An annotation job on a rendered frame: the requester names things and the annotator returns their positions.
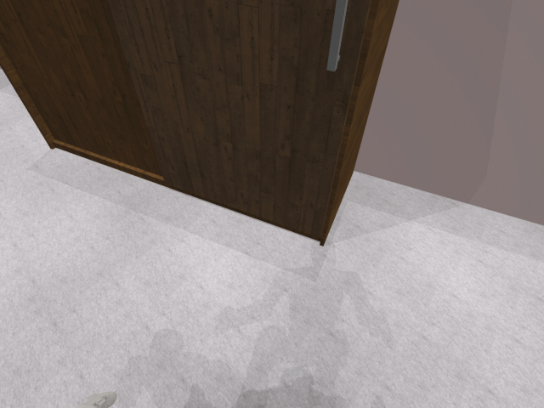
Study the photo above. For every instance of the wardrobe door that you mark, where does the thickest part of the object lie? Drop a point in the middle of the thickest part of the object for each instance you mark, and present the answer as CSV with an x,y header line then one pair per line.
x,y
69,57
237,99

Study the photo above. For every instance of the handle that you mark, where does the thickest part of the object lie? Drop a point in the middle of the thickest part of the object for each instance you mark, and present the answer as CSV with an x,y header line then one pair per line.
x,y
336,35

